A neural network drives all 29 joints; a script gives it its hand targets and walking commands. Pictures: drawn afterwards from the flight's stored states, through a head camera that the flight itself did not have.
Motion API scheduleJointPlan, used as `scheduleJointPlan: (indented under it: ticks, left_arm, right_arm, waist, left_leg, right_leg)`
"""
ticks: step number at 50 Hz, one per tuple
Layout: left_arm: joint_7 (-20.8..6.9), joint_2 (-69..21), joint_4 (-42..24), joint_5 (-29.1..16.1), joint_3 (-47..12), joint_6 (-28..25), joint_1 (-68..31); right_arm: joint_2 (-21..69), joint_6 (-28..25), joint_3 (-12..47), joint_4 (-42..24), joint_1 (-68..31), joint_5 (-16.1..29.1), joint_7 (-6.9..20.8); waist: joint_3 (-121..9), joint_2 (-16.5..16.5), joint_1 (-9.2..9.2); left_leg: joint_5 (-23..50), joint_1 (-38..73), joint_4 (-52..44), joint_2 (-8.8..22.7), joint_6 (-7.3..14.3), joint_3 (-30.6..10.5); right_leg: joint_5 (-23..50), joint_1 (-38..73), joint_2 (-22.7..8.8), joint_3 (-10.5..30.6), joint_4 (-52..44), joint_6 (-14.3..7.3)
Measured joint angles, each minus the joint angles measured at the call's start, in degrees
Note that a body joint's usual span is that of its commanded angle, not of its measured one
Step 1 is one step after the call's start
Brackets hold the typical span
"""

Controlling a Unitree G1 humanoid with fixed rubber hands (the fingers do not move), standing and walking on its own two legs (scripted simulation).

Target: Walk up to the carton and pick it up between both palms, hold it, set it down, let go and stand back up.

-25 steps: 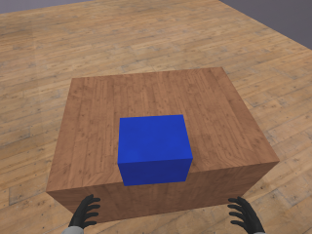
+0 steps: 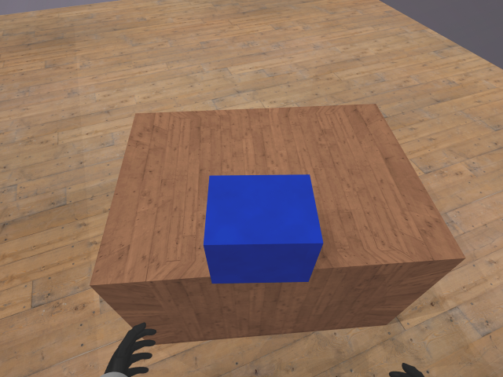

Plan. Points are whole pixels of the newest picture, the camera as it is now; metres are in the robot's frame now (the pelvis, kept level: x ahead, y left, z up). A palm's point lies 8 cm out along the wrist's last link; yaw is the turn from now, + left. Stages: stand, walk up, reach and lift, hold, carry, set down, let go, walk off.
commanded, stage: stand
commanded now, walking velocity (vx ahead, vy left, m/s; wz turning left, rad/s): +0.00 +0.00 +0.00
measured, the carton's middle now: (260, 229) +0.43 +0.02 -0.12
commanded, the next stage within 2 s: none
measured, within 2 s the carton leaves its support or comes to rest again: neither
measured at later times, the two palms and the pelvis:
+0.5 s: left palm out of the picture +0.04 +0.26 -0.13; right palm out of the picture +0.11 -0.23 -0.12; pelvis +0.03 +0.01 +0.00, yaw +6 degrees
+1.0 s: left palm out of the picture +0.00 +0.22 -0.14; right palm out of the picture +0.09 -0.23 -0.14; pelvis +0.05 +0.00 +0.00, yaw +8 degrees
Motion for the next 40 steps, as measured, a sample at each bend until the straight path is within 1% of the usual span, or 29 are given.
scheduleJointPlan:
  ticks: [2, 7, 11, 24, 32, 40]
  left_arm:
    - [0.29, 0.74, 1.57, -0.06, 0.50, -0.23, 1.73]
    - [0.77, 1.83, 4.77, -0.69, 1.56, -0.57, 5.52]
    - [1.16, 1.61, 6.51, -0.90, 1.47, -0.73, 7.18]
    - [1.51, -0.46, 11.20, -1.30, 0.74, -2.23, 9.31]
    - [1.70, -1.00, 14.65, -1.19, 1.19, -1.86, 10.58]
    - [2.16, -2.06, 18.11, -1.45, 1.13, -2.01, 10.37]
  right_arm:
    - [-0.46, 0.05, -0.51, 1.05, 1.25, 0.16, 0.30]
    - [-0.41, 0.28, -1.18, 3.12, 2.78, -0.01, 0.51]
    - [0.29, 0.26, -0.90, 3.76, 2.89, -0.23, 0.02]
    - [1.32, -0.43, -0.14, 7.24, 2.49, 0.05, -1.16]
    - [1.66, -0.14, -0.08, 10.28, 3.38, 0.27, -1.89]
    - [1.90, -0.29, -0.05, 13.14, 3.23, 0.51, -2.67]
  waist:
    - [-0.40, 0.37, -0.15]
    - [-2.23, 0.93, 0.24]
    - [-4.67, 1.24, 0.49]
    - [-7.33, 0.41, 0.53]
    - [-6.44, 1.08, 0.46]
    - [-4.99, 1.94, 0.29]
  left_leg:
    - [-0.32, -1.23, 0.82, -0.40, 0.10, -0.81]
    - [-1.34, -2.66, 2.44, -0.93, 0.27, -2.15]
    - [-2.05, -2.90, 3.11, -1.36, 0.47, -3.06]
    - [-2.47, -2.46, 2.37, -2.58, 0.99, -5.01]
    - [-2.51, -1.23, 1.40, -3.27, 1.19, -5.75]
    - [-2.77, -0.03, 1.14, -3.41, 0.96, -6.62]
  right_leg:
    - [-0.52, -0.77, -0.37, -0.81, 0.60, 0.11]
    - [-1.69, -1.23, -0.83, -2.17, 1.38, 0.28]
    - [-2.41, -0.73, -1.16, -3.06, 1.32, 0.50]
    - [-3.19, 1.04, -2.10, -4.90, -0.37, 1.12]
    - [-3.78, 2.46, -2.69, -5.56, -0.98, 1.38]
    - [-4.31, 4.08, -2.73, -6.40, -1.39, 1.19]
